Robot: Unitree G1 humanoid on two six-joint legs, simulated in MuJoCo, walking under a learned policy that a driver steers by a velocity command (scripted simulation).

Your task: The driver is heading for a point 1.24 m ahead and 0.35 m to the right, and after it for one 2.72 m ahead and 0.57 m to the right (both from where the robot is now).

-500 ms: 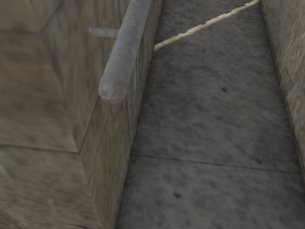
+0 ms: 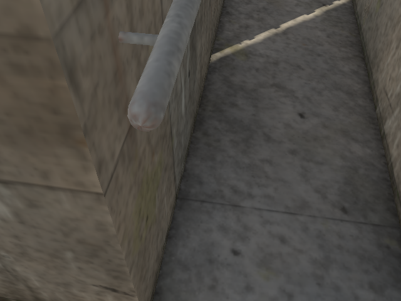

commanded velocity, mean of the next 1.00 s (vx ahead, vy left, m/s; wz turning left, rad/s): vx -0.01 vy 0.08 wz -0.01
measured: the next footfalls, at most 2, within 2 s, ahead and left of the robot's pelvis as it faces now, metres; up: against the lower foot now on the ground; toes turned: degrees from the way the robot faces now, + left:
left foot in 0.80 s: -0.01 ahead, +0.20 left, +0.00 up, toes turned -1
right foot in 1.26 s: -0.10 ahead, +0.10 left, +0.00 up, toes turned -13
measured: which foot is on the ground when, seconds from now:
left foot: down 0.00-0.56, up 0.58-0.78, down 0.80-1.00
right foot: down 0.00-0.78, up 0.80-1.00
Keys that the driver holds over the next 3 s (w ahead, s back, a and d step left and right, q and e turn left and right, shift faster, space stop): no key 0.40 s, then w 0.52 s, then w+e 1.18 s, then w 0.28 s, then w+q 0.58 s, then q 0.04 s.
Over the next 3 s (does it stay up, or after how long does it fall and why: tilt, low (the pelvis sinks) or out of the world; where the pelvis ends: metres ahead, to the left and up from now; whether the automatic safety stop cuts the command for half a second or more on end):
stays up -0.02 0.15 -0.01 its command is cut before an obstacle after 0.4 s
